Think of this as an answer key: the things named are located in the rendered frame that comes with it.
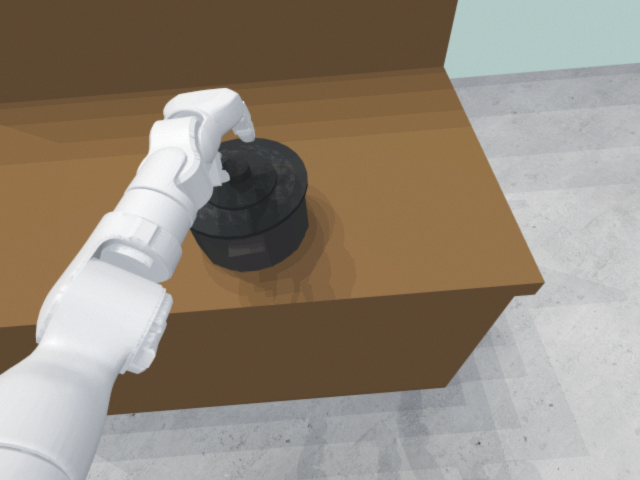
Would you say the left robot upper arm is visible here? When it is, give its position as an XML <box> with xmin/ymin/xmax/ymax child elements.
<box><xmin>0</xmin><ymin>257</ymin><xmax>173</xmax><ymax>480</ymax></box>

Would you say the pot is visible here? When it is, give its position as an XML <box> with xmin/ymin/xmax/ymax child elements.
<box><xmin>190</xmin><ymin>198</ymin><xmax>309</xmax><ymax>272</ymax></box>

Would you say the lid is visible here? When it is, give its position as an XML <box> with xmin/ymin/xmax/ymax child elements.
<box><xmin>190</xmin><ymin>138</ymin><xmax>308</xmax><ymax>240</ymax></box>

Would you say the left robot forearm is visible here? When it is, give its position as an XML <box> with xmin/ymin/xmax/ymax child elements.
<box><xmin>36</xmin><ymin>106</ymin><xmax>221</xmax><ymax>344</ymax></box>

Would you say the table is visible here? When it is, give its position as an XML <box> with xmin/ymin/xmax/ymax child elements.
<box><xmin>0</xmin><ymin>0</ymin><xmax>545</xmax><ymax>415</ymax></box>

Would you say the robot left hand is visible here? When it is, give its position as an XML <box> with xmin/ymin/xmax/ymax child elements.
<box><xmin>163</xmin><ymin>88</ymin><xmax>255</xmax><ymax>187</ymax></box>

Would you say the knob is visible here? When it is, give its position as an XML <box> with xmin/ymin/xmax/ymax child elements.
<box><xmin>221</xmin><ymin>157</ymin><xmax>251</xmax><ymax>184</ymax></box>

